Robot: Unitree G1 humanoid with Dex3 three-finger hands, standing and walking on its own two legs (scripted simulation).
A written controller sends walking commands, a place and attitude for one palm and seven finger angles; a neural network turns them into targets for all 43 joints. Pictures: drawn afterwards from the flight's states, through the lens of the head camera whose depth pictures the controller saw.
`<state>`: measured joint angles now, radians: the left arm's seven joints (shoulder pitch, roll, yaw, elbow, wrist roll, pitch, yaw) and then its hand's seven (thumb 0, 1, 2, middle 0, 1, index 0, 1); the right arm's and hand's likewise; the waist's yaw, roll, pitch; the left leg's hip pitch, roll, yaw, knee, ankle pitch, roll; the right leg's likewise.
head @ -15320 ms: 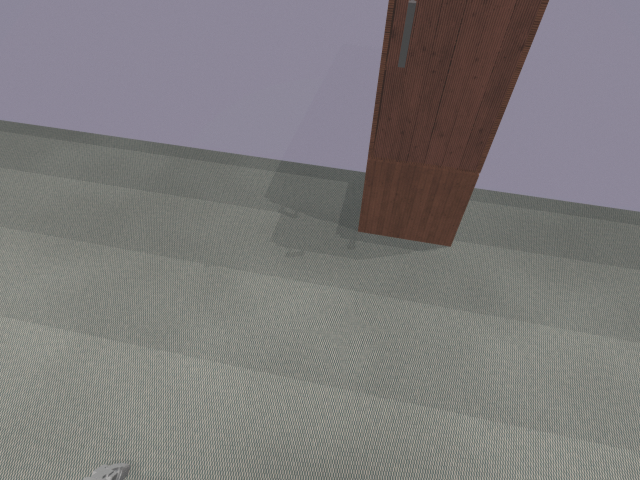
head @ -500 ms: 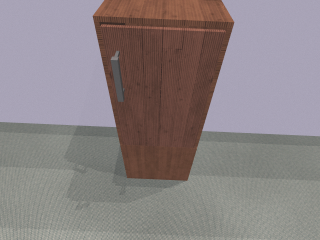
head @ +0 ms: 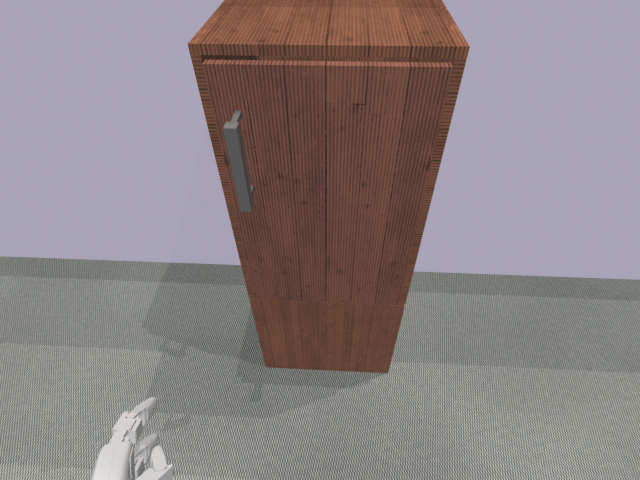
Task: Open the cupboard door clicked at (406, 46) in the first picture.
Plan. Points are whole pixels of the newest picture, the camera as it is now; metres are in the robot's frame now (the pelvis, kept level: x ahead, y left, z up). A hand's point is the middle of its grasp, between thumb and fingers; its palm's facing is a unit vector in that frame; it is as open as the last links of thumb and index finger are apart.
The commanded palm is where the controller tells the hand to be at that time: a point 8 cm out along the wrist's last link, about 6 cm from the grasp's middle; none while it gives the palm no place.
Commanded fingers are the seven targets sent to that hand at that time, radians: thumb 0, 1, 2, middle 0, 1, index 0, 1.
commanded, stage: raise the hand with hooked fingers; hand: left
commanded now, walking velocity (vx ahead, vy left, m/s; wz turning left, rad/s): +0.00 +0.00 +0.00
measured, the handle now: (242, 163) +0.59 +0.15 +0.10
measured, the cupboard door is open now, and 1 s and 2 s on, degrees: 0 0 0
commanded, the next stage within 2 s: move the hooked fingers beside the handle in 1.92 s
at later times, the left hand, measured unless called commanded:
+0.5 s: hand (187, 421) +0.19 +0.16 +0.02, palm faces +0.00 -0.99 -0.12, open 10.2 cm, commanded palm +0.16 +0.23 +0.02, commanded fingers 0.00 0.08 0.55 -0.26 -0.82 -0.26 -0.82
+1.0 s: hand (148, 352) +0.26 +0.22 +0.06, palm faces -0.02 -1.00 -0.05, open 13.1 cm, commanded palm +0.23 +0.28 +0.07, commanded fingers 0.00 -0.50 0.30 -0.30 -1.20 -0.30 -1.20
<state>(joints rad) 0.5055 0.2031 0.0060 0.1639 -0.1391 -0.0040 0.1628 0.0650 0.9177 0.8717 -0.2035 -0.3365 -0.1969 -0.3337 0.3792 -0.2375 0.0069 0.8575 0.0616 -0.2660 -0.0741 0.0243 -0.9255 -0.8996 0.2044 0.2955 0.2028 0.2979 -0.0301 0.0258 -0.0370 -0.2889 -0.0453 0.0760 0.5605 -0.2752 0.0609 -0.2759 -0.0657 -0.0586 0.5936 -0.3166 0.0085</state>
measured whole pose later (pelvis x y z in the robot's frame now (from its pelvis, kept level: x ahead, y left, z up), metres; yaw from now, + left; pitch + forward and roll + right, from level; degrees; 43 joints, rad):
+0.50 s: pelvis +0.00 -0.05 -0.06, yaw +3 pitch +11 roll -2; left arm 0.37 0.26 0.24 -0.03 -0.34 -0.50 -0.43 0.02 0.31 0.64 -0.24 -0.68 -0.23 -0.68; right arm 0.14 -0.24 0.02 0.56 0.04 -0.24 -0.05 0.01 -0.90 -0.90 0.20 0.30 0.20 0.30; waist 0.06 0.04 -0.09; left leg -0.80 0.04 -0.05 1.09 -0.50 -0.02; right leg -0.71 0.00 -0.17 1.04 -0.53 -0.07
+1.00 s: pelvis +0.01 -0.02 -0.02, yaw -1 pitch +6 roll -1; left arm 0.21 0.35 0.35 0.10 -0.36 -0.26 -0.41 0.00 -0.28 0.39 -0.29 -1.06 -0.28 -1.06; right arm 0.27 -0.28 0.00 0.58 0.06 -0.27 -0.09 0.01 -0.90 -0.90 0.20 0.30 0.20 0.30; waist -0.01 0.00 -0.07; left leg -0.53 0.01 0.02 0.82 -0.40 0.03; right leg -0.49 0.00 -0.07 0.78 -0.40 -0.01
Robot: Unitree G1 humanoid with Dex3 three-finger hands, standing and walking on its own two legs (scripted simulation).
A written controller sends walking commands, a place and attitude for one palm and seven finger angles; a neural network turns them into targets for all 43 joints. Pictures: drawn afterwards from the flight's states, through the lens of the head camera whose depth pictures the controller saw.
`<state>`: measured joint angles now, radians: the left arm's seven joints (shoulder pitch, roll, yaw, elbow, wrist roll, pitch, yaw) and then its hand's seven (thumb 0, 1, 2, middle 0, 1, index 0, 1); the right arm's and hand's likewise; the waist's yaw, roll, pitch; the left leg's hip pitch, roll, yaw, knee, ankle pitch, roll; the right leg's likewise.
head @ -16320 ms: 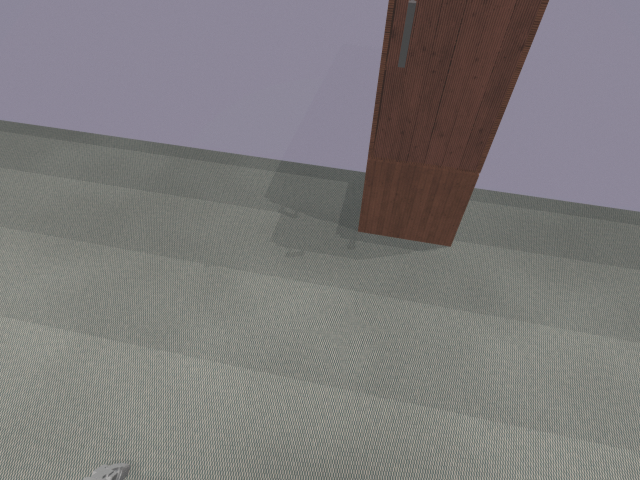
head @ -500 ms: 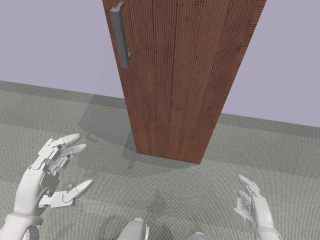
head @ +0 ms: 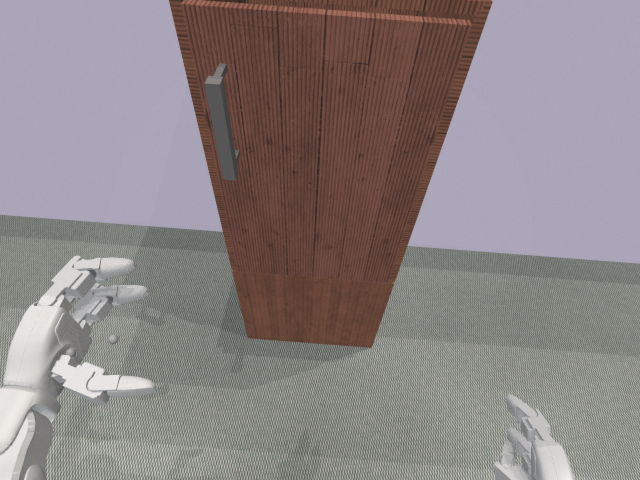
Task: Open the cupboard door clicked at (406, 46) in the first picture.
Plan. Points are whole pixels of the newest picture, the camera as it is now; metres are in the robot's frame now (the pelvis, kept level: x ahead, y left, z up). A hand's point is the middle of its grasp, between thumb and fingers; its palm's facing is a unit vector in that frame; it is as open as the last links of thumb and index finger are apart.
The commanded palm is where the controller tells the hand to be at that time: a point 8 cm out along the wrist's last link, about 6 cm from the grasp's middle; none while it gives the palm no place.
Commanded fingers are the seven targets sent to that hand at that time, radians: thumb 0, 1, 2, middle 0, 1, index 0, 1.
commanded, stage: raise the hand with hooked fingers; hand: left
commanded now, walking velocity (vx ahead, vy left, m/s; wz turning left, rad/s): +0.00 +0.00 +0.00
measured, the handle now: (226, 125) +0.58 +0.18 +0.12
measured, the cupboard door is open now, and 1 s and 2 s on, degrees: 0 0 0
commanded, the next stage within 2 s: move the hooked fingers beside the handle in 0.92 s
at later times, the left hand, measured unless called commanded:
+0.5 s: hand (48, 256) +0.30 +0.30 +0.15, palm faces +0.04 -1.00 -0.04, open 14.0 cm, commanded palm +0.26 +0.34 +0.14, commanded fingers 0.00 -0.50 0.30 -0.30 -1.20 -0.30 -1.20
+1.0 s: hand (94, 262) +0.30 +0.26 +0.14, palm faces +0.02 -1.00 -0.03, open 14.0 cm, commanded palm +0.27 +0.31 +0.14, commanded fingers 0.00 -0.50 0.30 -0.30 -1.20 -0.30 -1.20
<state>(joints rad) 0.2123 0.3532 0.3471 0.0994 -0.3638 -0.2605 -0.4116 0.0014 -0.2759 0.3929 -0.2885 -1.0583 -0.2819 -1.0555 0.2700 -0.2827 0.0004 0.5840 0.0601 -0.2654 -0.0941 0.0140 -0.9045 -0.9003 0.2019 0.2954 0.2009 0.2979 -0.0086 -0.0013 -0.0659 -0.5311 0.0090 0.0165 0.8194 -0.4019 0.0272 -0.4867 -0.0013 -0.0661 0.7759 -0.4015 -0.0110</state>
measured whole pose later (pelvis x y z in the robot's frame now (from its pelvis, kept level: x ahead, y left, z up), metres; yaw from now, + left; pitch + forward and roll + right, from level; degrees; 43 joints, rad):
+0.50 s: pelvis +0.00 +0.02 +0.02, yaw +1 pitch +3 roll -2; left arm -0.16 0.48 0.44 0.34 -0.33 -0.03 -0.49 -0.01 -0.50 0.30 -0.30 -1.20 -0.30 -1.20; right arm 0.27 -0.26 0.08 0.59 0.07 -0.22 -0.11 0.01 -0.90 -0.90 0.21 0.30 0.21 0.30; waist 0.02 0.02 -0.04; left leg -0.39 -0.02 0.01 0.67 -0.34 0.05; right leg -0.33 -0.02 -0.07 0.61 -0.33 0.01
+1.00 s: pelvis +0.01 -0.02 +0.02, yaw +0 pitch +3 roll -1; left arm -0.10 0.44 0.44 0.34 -0.35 -0.06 -0.49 -0.01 -0.50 0.30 -0.30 -1.20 -0.30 -1.20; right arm 0.26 -0.28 0.05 0.59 0.07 -0.20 -0.10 0.01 -0.90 -0.90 0.21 0.30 0.20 0.30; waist 0.01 0.04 -0.05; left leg -0.36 0.01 0.01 0.64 -0.33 0.01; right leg -0.33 0.01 -0.07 0.61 -0.34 -0.03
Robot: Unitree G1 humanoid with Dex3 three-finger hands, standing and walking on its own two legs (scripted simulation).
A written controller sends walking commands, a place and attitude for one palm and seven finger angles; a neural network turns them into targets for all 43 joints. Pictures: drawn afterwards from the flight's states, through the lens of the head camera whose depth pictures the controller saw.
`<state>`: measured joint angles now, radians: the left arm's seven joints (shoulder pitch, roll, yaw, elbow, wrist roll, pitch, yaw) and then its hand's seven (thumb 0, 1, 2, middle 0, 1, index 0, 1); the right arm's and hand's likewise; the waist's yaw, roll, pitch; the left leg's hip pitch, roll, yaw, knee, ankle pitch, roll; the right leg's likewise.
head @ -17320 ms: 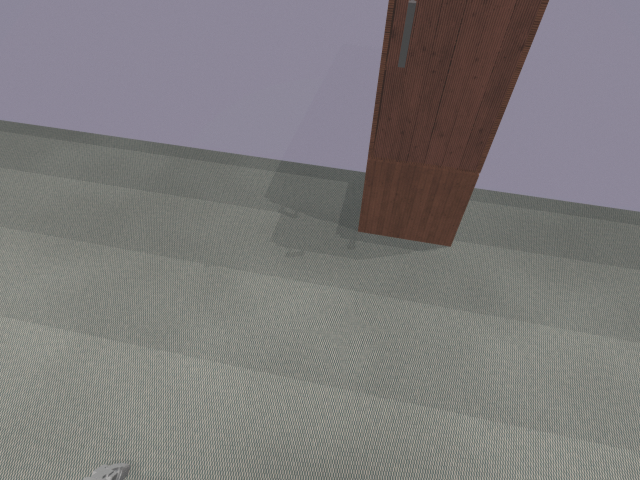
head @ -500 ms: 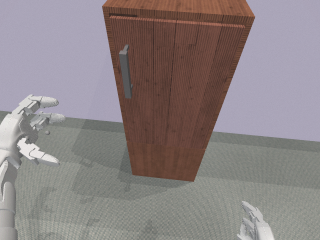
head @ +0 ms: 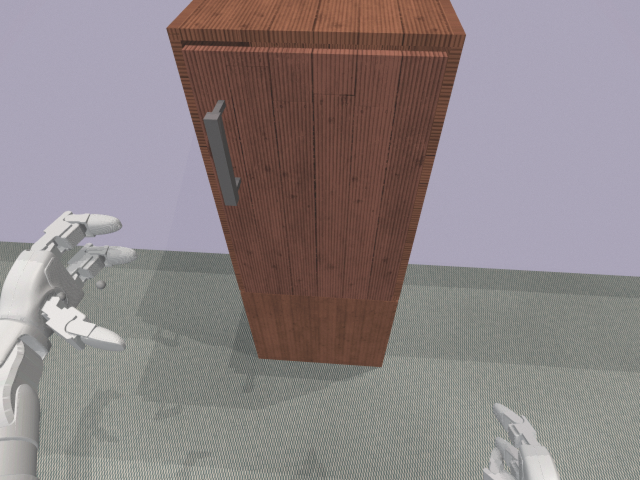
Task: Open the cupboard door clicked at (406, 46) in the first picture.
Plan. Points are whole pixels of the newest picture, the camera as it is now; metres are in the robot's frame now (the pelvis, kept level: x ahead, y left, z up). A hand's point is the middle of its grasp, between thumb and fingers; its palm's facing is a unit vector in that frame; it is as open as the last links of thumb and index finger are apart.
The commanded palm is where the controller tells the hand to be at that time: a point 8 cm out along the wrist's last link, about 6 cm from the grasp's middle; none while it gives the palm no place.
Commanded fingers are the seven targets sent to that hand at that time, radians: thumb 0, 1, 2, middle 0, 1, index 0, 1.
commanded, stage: move the hooked fingers beside the handle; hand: left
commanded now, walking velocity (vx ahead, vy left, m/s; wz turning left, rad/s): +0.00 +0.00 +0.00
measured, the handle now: (226, 155) +0.57 +0.20 +0.10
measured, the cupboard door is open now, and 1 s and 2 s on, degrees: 0 0 0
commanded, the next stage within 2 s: none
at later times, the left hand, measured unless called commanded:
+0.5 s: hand (133, 236) +0.37 +0.27 +0.12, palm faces +0.01 -1.00 +0.01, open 14.0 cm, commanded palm +0.34 +0.33 +0.12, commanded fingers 0.00 -0.50 0.30 -0.30 -1.20 -0.30 -1.20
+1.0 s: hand (162, 203) +0.44 +0.25 +0.12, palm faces -0.03 -1.00 +0.00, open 14.0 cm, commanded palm +0.41 +0.31 +0.11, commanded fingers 0.00 -0.50 0.30 -0.30 -1.20 -0.30 -1.20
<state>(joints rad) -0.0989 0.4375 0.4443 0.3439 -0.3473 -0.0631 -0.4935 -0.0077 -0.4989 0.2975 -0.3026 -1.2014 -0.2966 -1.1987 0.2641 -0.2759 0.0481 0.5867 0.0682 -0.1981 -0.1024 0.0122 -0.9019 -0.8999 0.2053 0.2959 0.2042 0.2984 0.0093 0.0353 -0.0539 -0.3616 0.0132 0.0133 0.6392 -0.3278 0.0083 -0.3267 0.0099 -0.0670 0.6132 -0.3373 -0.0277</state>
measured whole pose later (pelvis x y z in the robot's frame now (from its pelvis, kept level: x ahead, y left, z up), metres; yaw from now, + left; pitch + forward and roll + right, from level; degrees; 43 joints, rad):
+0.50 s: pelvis +0.00 +0.00 -0.01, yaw -1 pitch +7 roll +0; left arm -0.44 0.54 0.49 0.77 -0.28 -0.14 -0.52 -0.01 -0.50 0.30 -0.30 -1.20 -0.30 -1.20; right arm 0.33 -0.30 0.04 0.61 0.07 -0.14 -0.10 0.01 -0.90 -0.90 0.20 0.30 0.20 0.30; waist -0.05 0.01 -0.06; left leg -0.46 0.03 0.03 0.69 -0.34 0.00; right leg -0.45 0.02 -0.05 0.67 -0.35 -0.03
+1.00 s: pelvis +0.00 +0.03 -0.01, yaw -1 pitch +10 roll -1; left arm -0.65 0.49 0.39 0.89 -0.20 -0.20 -0.40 -0.01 -0.50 0.30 -0.30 -1.20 -0.30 -1.20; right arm 0.34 -0.27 0.04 0.62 0.05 -0.09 -0.06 0.01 -0.90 -0.90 0.21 0.30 0.21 0.30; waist -0.07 0.01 -0.07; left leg -0.53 0.00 0.04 0.71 -0.36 0.04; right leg -0.49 -0.01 -0.04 0.67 -0.34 0.00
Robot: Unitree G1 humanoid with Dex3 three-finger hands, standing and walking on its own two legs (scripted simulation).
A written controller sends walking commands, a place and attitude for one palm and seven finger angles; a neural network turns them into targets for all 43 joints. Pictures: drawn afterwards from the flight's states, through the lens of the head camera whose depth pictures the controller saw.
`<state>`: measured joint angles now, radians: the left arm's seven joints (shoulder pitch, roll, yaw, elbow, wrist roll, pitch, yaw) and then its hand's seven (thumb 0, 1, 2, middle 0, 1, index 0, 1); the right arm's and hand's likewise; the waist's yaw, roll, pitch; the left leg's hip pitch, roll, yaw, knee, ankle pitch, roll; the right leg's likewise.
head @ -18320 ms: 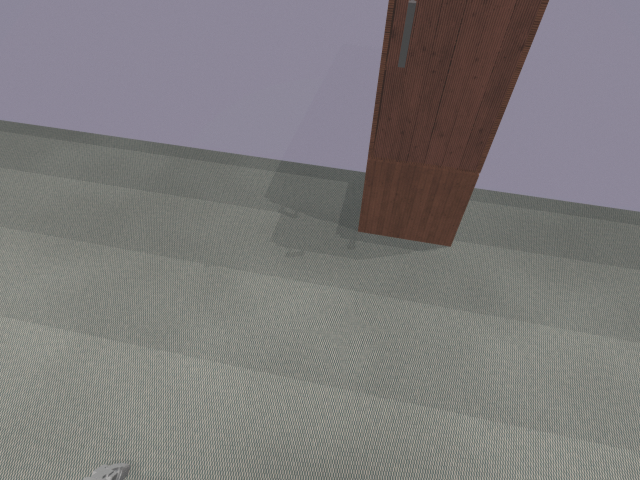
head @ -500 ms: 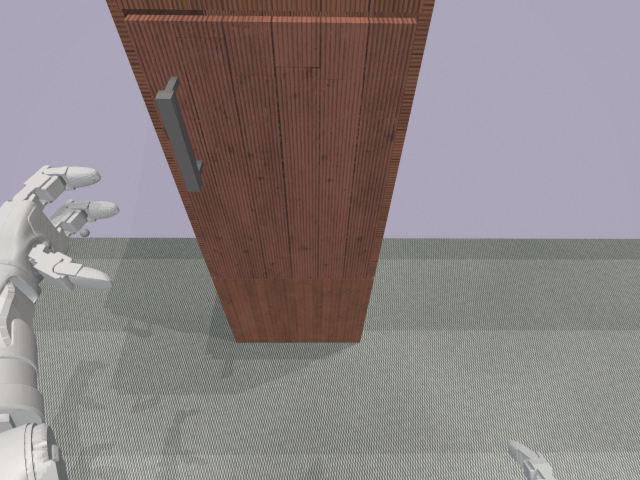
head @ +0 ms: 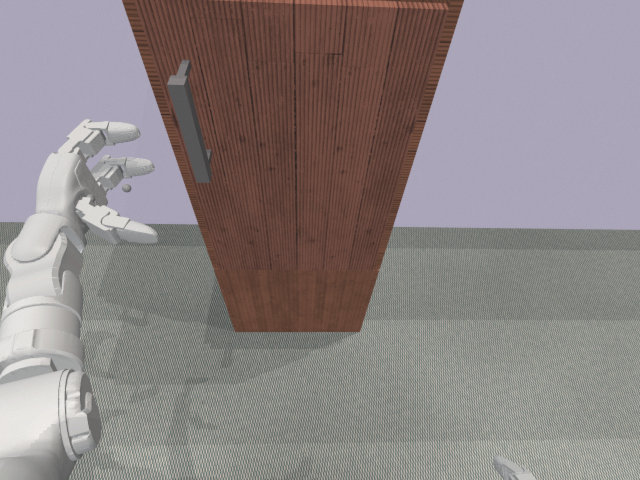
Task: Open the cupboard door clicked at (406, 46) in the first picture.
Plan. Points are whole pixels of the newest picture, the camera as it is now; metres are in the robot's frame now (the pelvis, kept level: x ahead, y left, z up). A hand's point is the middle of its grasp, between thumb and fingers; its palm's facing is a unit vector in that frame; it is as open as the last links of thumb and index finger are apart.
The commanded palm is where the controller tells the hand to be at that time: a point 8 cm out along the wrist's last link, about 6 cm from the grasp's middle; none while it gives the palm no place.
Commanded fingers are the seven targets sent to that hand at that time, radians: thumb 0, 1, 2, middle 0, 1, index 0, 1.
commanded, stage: move the hooked fingers beside the handle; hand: left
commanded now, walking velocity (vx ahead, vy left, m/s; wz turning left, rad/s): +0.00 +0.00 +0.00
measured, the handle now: (195, 125) +0.56 +0.18 +0.11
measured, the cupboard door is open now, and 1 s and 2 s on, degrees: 0 0 0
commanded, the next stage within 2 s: slide the fingers in behind the handle in 1.86 s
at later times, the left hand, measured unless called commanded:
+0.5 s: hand (147, 154) +0.49 +0.23 +0.13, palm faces +0.00 -1.00 +0.00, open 14.0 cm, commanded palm +0.47 +0.29 +0.11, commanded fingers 0.00 -0.50 0.30 -0.30 -1.20 -0.30 -1.20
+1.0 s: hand (143, 144) +0.51 +0.24 +0.12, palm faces +0.01 -1.00 +0.01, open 14.0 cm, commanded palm +0.49 +0.29 +0.11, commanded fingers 0.00 -0.50 0.30 -0.30 -1.20 -0.30 -1.20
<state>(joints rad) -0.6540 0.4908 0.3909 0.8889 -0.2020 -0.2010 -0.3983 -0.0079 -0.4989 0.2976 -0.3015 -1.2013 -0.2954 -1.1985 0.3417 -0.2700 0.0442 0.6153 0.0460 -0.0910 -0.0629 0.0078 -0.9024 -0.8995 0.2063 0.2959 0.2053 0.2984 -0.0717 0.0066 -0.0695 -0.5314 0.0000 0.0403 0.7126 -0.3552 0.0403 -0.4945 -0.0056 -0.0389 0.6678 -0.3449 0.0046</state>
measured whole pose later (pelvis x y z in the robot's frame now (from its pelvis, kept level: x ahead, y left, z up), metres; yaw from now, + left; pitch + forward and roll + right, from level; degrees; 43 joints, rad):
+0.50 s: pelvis +0.00 -0.02 -0.01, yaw -1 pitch +14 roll -2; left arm -0.92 0.66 0.45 1.21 -0.13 -0.25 -0.41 -0.01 -0.50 0.30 -0.30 -1.20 -0.30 -1.20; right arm 0.41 -0.31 0.03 0.65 0.04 0.01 -0.07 0.01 -0.90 -0.90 0.21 0.30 0.20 0.30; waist -0.16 0.00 -0.07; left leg -0.65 0.03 0.03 0.77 -0.36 0.02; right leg -0.61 0.02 -0.05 0.71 -0.35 -0.02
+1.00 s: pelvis +0.01 -0.01 -0.01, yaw -2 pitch +18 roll -3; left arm -0.91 0.71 0.52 1.18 -0.12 -0.27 -0.44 -0.01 -0.50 0.30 -0.30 -1.20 -0.30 -1.20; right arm 0.45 -0.29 0.04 0.62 0.03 0.08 -0.04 0.00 -0.90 -0.90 0.21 0.30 0.21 0.30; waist -0.17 0.00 -0.09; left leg -0.70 0.05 0.04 0.79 -0.40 0.02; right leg -0.66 0.04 -0.04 0.71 -0.36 -0.01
